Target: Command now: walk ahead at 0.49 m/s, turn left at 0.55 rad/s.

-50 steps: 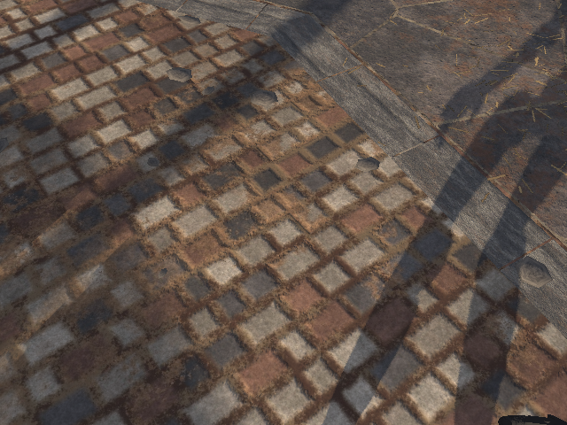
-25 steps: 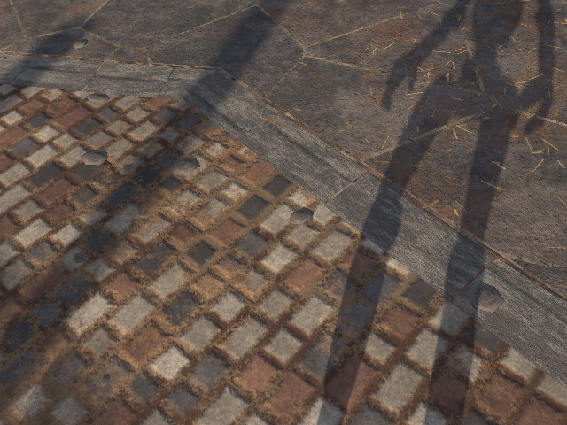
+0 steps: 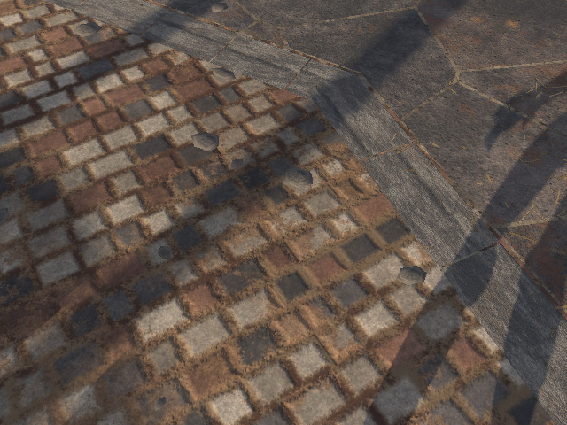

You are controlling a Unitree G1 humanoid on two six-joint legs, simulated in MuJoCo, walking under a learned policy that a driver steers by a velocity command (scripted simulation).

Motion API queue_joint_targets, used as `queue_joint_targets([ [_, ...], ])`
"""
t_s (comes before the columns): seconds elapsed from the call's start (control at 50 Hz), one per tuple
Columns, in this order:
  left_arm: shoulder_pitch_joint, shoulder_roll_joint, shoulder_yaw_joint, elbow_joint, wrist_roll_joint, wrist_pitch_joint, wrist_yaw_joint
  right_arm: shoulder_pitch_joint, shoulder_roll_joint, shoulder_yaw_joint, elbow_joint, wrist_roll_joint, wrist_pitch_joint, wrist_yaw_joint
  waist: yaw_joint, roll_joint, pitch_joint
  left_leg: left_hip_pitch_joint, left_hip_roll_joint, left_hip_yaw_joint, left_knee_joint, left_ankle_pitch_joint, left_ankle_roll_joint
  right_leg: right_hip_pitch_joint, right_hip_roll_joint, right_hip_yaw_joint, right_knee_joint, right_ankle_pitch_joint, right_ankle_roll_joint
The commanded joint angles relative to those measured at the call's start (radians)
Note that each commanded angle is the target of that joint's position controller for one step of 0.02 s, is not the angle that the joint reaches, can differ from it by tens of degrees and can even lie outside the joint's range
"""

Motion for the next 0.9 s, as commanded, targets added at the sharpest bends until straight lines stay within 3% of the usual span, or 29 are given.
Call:
queue_joint_targets([
  [0.02,0.014,0.128,0.039,-0.083,0.021,-0.009,0.003,-0.017,-0.115,-0.026,-0.087,-0.010,-0.021,-0.016,0.023,0.062,-0.099,0.185,0.271,-0.385,-0.294,0.146,0.206,-0.187,-0.060,0.050,-0.081,0.077,0.009],
  [0.06,-0.018,0.100,0.030,-0.097,0.027,0.007,0.003,0.005,-0.136,-0.031,-0.082,-0.005,-0.023,-0.028,0.024,0.052,-0.071,0.113,0.244,-0.315,-0.308,0.229,0.201,-0.184,-0.048,0.024,-0.180,0.143,0.039],
  [0.14,-0.177,0.054,0.009,-0.137,0.024,0.003,-0.006,0.062,-0.155,-0.038,-0.069,0.006,-0.013,-0.047,-0.037,0.078,-0.043,0.063,0.168,-0.235,-0.287,0.184,0.133,-0.130,0.012,0.003,-0.505,0.419,0.062],
  [0.22,-0.281,0.074,0.011,-0.164,0.001,-0.012,-0.027,0.138,-0.155,-0.039,-0.048,0.016,0.002,-0.055,-0.078,0.097,-0.044,0.128,0.198,-0.316,-0.228,0.099,0.114,-0.076,0.058,0.019,-0.665,0.475,0.057],
  [0.28,-0.252,0.112,0.027,-0.160,-0.002,-0.024,-0.037,0.144,-0.151,-0.042,-0.051,0.011,0.012,-0.060,-0.047,0.127,-0.058,0.228,0.238,-0.408,-0.130,0.120,0.089,-0.041,0.061,0.044,-0.713,0.362,0.019],
  [0.3,-0.203,0.124,0.034,-0.149,-0.003,-0.029,-0.036,0.133,-0.148,-0.042,-0.056,0.009,0.015,-0.060,-0.017,0.143,-0.071,0.233,0.235,-0.421,-0.089,0.163,0.077,0.023,0.064,0.032,-0.732,0.329,-0.002],
  [0.32,-0.106,0.148,0.049,-0.126,0.003,-0.034,-0.030,0.119,-0.125,-0.034,-0.066,0.006,0.014,-0.057,0.037,0.135,-0.125,0.212,0.191,-0.397,0.010,0.232,0.050,0.174,0.058,0.020,-0.768,0.340,-0.035],
  [0.34,0.033,0.194,0.063,-0.114,0.023,-0.037,-0.021,0.113,-0.071,-0.013,-0.086,-0.007,0.011,-0.050,0.102,0.068,-0.264,0.114,0.134,-0.335,0.251,0.160,0.015,0.428,-0.076,0.137,-0.734,0.297,-0.098],
  [0.36,0.143,0.278,0.084,-0.084,0.040,-0.026,-0.020,0.251,0.003,0.009,-0.111,0.012,0.001,-0.051,0.064,-0.220,-0.416,-0.238,-0.020,-0.196,0.605,-0.266,-0.062,0.799,-0.315,0.565,-0.782,0.124,-0.261],
  [0.38,0.153,0.209,0.071,-0.075,0.013,-0.017,-0.027,0.260,-0.077,0.003,-0.104,0.027,-0.003,-0.052,0.071,-0.271,-0.402,-0.403,0.042,-0.192,0.767,-0.402,-0.077,0.802,-0.375,0.774,-0.865,-0.116,-0.284],
  [0.4,0.099,0.135,0.050,-0.088,0.008,-0.010,-0.023,0.166,-0.153,-0.018,-0.107,0.026,0.002,-0.052,0.097,-0.149,-0.252,-0.449,0.090,-0.190,0.819,-0.309,-0.084,0.678,-0.327,0.624,-0.890,-0.158,-0.235],
  [0.42,0.047,0.112,0.040,-0.092,0.016,-0.001,-0.020,0.096,-0.155,-0.021,-0.123,0.014,0.008,-0.053,0.088,-0.078,-0.163,-0.431,0.125,-0.148,0.808,-0.233,-0.090,0.551,-0.280,0.475,-0.899,-0.043,-0.199],
  [0.44,0.012,0.092,0.032,-0.082,0.020,0.004,-0.019,0.057,-0.142,-0.023,-0.138,0.003,0.008,-0.051,0.070,-0.060,-0.093,-0.412,0.151,-0.142,0.761,-0.184,-0.094,0.442,-0.238,0.370,-0.924,0.077,-0.189],
  [0.48,-0.015,0.074,0.025,-0.069,0.023,0.000,-0.017,0.068,-0.103,-0.023,-0.145,0.012,0.020,-0.040,0.033,-0.103,-0.056,-0.338,0.191,-0.126,0.697,-0.137,-0.095,0.331,-0.188,0.229,-0.977,0.184,-0.173],
  [0.52,-0.016,0.085,0.030,-0.050,0.013,-0.007,-0.018,0.060,-0.064,-0.015,-0.157,0.013,0.032,-0.037,0.024,-0.099,-0.042,-0.339,0.204,-0.106,0.643,-0.119,-0.103,0.298,-0.189,0.148,-1.017,0.252,-0.190],
  [0.56,-0.009,0.115,0.041,-0.031,0.013,-0.010,-0.017,0.023,-0.050,-0.009,-0.178,0.005,0.037,-0.035,0.025,-0.072,-0.032,-0.371,0.215,-0.103,0.564,-0.063,-0.116,0.308,-0.206,0.091,-1.041,0.321,-0.209],
  [0.68,0.015,0.162,0.053,0.012,0.006,0.009,-0.009,-0.126,-0.027,0.005,-0.210,0.005,0.020,-0.002,0.075,-0.040,-0.006,-0.314,0.196,-0.025,0.248,0.202,-0.101,0.359,-0.177,-0.118,-1.041,0.429,-0.166],
  [0.76,0.054,0.199,0.065,0.043,-0.016,0.030,-0.010,-0.199,-0.043,0.000,-0.252,0.008,0.022,0.017,0.081,-0.045,0.020,-0.292,0.170,0.024,0.139,0.125,-0.054,0.465,-0.216,-0.174,-0.991,0.547,-0.140],
  [0.8,0.048,0.232,0.075,0.045,-0.027,0.043,-0.005,-0.152,-0.078,-0.019,-0.255,0.001,0.028,0.019,0.034,-0.075,-0.029,-0.184,0.108,0.080,0.123,0.016,-0.011,0.505,-0.217,-0.212,-0.856,0.881,-0.120],
  [0.82,0.041,0.243,0.077,0.044,-0.032,0.051,-0.003,-0.055,-0.111,-0.039,-0.236,0.001,0.033,0.016,-0.027,-0.078,-0.086,-0.053,0.065,0.106,0.100,-0.006,0.018,0.495,-0.204,-0.236,-0.709,1.019,-0.106],
  [0.84,0.036,0.224,0.069,0.040,-0.033,0.055,0.000,0.117,-0.164,-0.071,-0.189,0.005,0.038,0.004,-0.118,-0.053,-0.173,0.199,0.024,0.106,0.046,0.055,0.057,0.393,-0.168,-0.266,-0.491,1.004,-0.074],
  [0.86,0.067,0.152,0.041,0.021,0.007,0.050,0.001,0.257,-0.249,-0.099,-0.158,0.013,0.049,-0.018,-0.153,0.102,-0.262,0.504,0.179,-0.148,0.041,0.074,0.122,0.115,-0.116,-0.265,-0.163,0.528,-0.027],
  [0.88,0.136,0.045,0.001,-0.041,0.029,0.022,-0.010,0.197,-0.333,-0.097,-0.185,0.014,0.032,-0.015,-0.027,0.300,-0.379,0.738,0.400,-0.749,-0.106,-0.182,0.313,-0.268,0.091,-0.103,0.138,-0.240,0.019],
  [0.9,0.009,0.146,0.019,-0.049,-0.010,-0.008,-0.022,0.218,-0.235,-0.071,-0.199,0.011,0.015,-0.007,-0.116,0.160,-0.403,0.736,0.416,-0.805,-0.211,-0.269,0.290,-0.372,0.059,0.059,0.206,-0.201,0.004],
])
